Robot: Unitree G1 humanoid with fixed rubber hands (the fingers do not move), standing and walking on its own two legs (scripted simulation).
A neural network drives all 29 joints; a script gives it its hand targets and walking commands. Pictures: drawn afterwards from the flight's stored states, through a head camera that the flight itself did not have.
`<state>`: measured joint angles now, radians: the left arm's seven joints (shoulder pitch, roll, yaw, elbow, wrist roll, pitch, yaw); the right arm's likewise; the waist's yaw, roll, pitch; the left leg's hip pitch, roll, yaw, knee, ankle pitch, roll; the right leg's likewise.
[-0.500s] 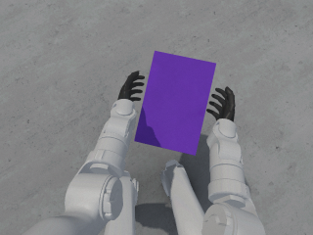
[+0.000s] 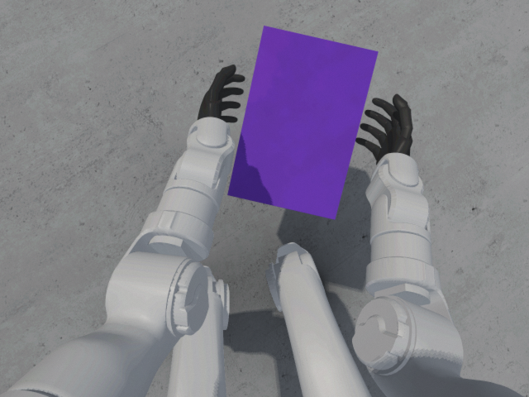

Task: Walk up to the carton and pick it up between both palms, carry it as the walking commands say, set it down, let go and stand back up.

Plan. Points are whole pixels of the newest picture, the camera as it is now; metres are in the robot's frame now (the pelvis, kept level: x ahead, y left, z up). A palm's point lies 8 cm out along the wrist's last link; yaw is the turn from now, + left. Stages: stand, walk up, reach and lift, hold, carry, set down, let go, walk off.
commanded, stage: set down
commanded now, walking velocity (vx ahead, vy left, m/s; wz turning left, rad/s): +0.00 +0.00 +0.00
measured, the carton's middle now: (296, 131) +0.48 -0.15 -0.23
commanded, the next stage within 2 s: none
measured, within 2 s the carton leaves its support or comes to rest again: neither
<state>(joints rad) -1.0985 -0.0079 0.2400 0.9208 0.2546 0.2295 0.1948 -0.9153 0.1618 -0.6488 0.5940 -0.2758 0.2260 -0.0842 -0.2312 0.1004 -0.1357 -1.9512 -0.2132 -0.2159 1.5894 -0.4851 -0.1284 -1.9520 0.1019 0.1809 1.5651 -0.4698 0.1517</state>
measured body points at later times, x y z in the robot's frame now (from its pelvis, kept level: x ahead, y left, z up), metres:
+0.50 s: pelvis -0.01 -0.01 -0.06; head +0.33 -0.06 +0.23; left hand +0.53 -0.04 -0.23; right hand +0.41 -0.27 -0.23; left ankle +0.09 +0.14 -0.50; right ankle +0.10 -0.16 -0.50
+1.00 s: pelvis -0.03 -0.02 -0.11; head +0.34 -0.06 +0.15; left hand +0.54 -0.03 -0.30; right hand +0.43 -0.27 -0.29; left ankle +0.09 +0.13 -0.50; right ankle +0.10 -0.16 -0.50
